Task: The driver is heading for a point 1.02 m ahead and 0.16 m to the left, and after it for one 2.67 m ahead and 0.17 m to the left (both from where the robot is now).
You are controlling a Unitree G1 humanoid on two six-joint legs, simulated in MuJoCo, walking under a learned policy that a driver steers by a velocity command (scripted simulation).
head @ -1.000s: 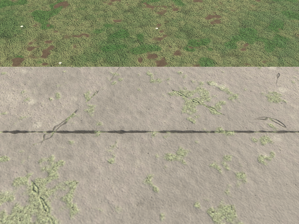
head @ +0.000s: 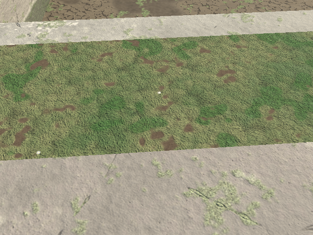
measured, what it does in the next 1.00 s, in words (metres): walks ahead: right foot, then left foot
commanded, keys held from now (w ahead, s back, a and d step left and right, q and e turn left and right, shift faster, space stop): w+shift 0.62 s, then w+q+shift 0.26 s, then q+shift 0.12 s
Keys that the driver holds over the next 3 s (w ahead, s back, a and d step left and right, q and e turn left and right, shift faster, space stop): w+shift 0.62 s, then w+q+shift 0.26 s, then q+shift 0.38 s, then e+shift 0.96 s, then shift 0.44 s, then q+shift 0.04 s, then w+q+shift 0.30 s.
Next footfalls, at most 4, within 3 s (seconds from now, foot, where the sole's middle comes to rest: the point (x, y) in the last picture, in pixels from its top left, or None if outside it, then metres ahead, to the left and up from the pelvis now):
0.20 right None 0.44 -0.13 -0.78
0.72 left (136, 164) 0.92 0.08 -0.78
1.16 right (146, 108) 1.32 0.02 -0.78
1.52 left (116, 131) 1.15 0.19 -0.78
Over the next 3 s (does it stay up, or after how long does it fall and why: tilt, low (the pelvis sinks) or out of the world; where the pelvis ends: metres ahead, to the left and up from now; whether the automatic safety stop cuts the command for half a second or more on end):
stays up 1.25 0.02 0.00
